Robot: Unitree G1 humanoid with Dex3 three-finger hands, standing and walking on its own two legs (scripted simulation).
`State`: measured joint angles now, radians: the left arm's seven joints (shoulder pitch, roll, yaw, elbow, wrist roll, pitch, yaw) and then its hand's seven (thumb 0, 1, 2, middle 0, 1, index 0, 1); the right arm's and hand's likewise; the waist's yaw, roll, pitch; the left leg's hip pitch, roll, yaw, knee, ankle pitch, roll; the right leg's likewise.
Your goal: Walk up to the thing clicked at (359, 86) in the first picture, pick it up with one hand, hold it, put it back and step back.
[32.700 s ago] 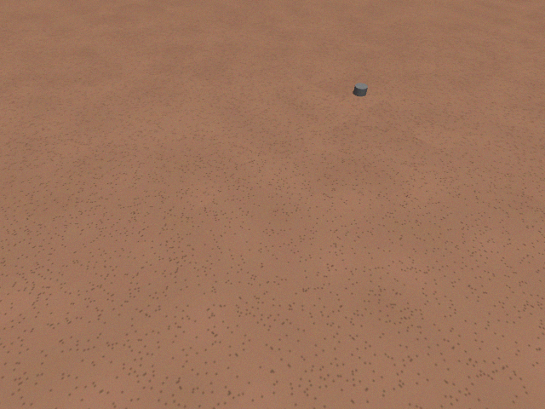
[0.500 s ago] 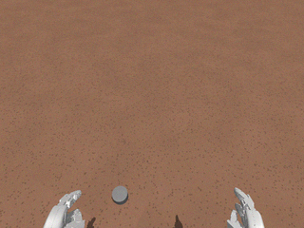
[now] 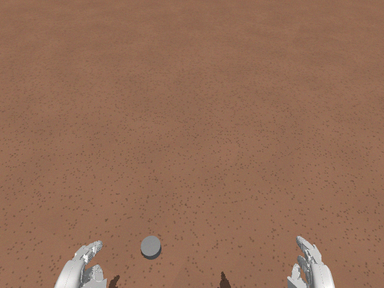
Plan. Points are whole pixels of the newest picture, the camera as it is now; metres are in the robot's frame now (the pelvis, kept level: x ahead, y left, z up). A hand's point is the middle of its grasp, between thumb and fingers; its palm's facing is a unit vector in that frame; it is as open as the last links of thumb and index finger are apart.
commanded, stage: home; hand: left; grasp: from above
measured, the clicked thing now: (151, 247) +0.44 +0.19 -0.68
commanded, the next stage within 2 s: stand in 0.10 s
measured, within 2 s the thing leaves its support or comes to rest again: neither
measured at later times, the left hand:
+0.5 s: hand out of the picture +0.10 +0.24 -0.10, palm faces +0.04 -0.94 -0.34, open 7.4 cm
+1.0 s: hand out of the picture +0.01 +0.24 -0.10, palm faces +0.06 -0.94 -0.34, open 7.4 cm
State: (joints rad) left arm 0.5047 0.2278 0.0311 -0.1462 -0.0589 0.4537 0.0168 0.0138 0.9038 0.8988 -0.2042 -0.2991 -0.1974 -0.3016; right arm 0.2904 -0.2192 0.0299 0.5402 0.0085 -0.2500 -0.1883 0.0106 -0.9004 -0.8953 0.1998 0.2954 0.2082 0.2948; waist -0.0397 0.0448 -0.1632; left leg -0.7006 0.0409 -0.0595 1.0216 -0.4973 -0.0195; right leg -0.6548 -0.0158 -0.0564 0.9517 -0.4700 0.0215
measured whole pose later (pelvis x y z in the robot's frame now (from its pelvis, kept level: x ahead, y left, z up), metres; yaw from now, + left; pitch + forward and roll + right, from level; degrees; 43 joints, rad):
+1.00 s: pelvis -0.02 +0.00 +0.06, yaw +1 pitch -5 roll +0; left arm 0.20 0.28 0.03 1.10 0.03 0.01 0.02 0.01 0.90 0.90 -0.21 -0.30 -0.20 -0.30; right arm 0.16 -0.29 -0.03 1.08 -0.02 0.01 -0.02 0.00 -0.90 -0.90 0.20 0.30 0.21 0.30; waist 0.02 0.03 0.06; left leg -0.15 0.01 -0.04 0.45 -0.20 -0.01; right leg -0.13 -0.05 -0.05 0.43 -0.21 0.03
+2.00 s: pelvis +0.00 -0.01 +0.07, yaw +1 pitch -3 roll +0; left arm 0.10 0.31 0.03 1.15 0.01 0.00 0.01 0.01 0.90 0.90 -0.21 -0.30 -0.20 -0.30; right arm 0.11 -0.32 0.00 1.14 -0.02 -0.01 -0.01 0.00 -0.90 -0.90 0.20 0.30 0.21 0.29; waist 0.01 0.02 0.07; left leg -0.10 0.02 -0.03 0.34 -0.18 -0.03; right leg -0.09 -0.03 -0.05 0.34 -0.19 0.02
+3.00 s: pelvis -0.04 +0.02 +0.05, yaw +2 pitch -1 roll -1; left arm 0.03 0.38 0.07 0.97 0.02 0.04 0.01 0.01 0.90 0.90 -0.21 -0.30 -0.20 -0.30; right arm 0.13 -0.41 -0.05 0.99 0.00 0.04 0.01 0.00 -0.90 -0.90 0.20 0.30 0.21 0.29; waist -0.03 -0.01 0.16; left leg -0.27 -0.02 -0.03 0.66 -0.32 0.03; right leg -0.33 -0.08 -0.05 0.61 -0.27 0.04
